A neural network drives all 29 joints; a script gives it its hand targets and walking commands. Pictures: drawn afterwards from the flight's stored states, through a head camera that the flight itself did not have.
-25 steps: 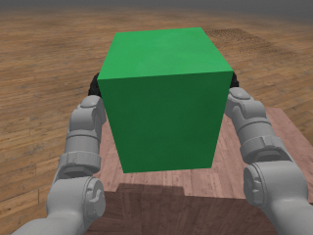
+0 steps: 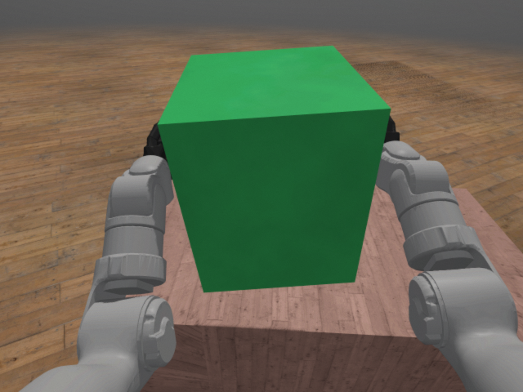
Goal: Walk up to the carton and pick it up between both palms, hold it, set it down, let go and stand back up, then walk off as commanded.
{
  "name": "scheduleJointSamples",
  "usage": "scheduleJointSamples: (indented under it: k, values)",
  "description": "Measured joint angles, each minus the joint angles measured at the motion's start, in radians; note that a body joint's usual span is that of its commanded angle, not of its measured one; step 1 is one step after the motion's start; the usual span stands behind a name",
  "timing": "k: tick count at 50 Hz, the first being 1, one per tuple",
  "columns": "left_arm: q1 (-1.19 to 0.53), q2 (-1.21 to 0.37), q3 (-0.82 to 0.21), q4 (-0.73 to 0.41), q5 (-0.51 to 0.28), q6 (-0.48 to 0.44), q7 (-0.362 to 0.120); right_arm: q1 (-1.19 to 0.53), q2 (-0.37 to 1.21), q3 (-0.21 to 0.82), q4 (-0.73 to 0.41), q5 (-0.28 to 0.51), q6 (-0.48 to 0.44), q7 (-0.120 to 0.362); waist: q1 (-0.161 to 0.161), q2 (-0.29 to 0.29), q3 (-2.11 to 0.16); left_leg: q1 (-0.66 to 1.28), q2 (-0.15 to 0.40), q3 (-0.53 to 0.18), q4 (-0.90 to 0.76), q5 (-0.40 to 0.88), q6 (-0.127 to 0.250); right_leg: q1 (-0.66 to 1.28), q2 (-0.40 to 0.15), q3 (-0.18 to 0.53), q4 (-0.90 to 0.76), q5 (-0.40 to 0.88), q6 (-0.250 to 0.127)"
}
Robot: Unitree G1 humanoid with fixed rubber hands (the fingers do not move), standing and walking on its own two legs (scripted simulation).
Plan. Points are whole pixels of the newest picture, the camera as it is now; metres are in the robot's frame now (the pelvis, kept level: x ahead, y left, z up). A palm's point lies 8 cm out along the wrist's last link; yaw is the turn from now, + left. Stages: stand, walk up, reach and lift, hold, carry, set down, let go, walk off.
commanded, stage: hold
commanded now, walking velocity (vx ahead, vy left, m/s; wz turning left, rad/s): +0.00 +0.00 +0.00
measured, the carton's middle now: (270, 165) +0.42 +0.00 +0.21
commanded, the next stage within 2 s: none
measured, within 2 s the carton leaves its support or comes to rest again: neither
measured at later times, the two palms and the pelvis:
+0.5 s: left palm (158, 166) +0.37 +0.17 +0.23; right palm (383, 153) +0.38 -0.17 +0.25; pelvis +0.00 +0.00 +0.00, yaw +0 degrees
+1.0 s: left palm (157, 164) +0.36 +0.16 +0.24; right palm (386, 152) +0.37 -0.17 +0.26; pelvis +0.00 +0.00 +0.00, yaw +0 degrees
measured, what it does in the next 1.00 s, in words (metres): stands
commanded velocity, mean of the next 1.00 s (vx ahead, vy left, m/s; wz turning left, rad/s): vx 0.00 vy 0.00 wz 0.00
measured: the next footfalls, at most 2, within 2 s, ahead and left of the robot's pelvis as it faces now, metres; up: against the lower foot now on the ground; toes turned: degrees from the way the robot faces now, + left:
none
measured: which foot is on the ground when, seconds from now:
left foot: down 0.00-1.00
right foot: down 0.00-1.00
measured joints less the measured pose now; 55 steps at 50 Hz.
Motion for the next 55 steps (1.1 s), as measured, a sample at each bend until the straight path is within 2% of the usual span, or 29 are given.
scheduleJointSamples:
  k: [55]
  values:
    - [-0.002,0.0,0.001,-0.031,0.006,0.042,-0.009,0.0,-0.006,0.003,-0.038,0.019,0.052,-0.015,0.0,0.017,0.007,0.0,-0.001,-0.003,0.0,0.0,0.0,0.001,0.0,0.0,0.0,-0.001,0.0]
